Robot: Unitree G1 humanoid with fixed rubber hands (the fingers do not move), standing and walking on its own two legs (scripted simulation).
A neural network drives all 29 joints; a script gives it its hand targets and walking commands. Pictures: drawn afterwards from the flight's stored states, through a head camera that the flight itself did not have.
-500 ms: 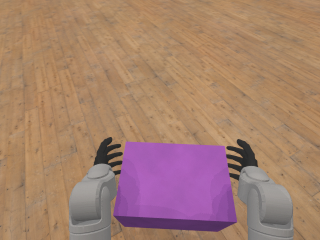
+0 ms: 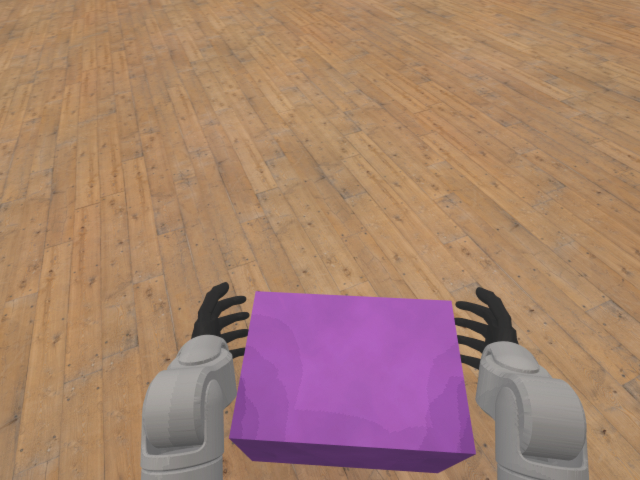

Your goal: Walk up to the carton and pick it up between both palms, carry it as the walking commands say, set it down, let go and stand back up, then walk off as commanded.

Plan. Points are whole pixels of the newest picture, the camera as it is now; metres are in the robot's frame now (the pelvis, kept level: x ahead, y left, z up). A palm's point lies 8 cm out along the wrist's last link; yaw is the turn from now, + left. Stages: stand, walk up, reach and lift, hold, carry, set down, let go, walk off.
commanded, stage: carry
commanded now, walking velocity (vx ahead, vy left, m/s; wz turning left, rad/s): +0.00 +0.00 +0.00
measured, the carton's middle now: (348, 383) +0.25 -0.01 +0.00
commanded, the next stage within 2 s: none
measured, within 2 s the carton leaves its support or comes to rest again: neither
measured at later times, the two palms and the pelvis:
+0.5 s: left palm (303, 206) +0.51 +0.04 +0.07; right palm (501, 205) +0.50 -0.27 +0.06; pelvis +0.26 -0.10 -0.01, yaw +2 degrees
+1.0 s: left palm (334, 127) +0.83 -0.02 +0.03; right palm (473, 113) +0.85 -0.33 +0.03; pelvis +0.60 -0.18 -0.03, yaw +4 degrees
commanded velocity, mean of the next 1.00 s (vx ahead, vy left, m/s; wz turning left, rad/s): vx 0.00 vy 0.00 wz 0.00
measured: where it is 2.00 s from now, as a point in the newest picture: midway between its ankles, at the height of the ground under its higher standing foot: (380, 207)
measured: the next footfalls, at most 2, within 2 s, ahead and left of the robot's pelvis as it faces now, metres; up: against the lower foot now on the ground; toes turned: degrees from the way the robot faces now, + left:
left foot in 0.16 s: +0.14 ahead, +0.06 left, +0.00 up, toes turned +7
right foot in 0.38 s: +0.22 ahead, -0.18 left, +0.00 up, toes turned -3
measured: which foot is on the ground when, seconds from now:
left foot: up 0.00-0.14, down 0.16-0.40, up 0.42-0.58, down 0.60-0.80, up 0.82-1.00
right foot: down 0.00-0.20, up 0.22-0.36, down 0.38-0.64, up 0.66-0.78, down 0.80-1.00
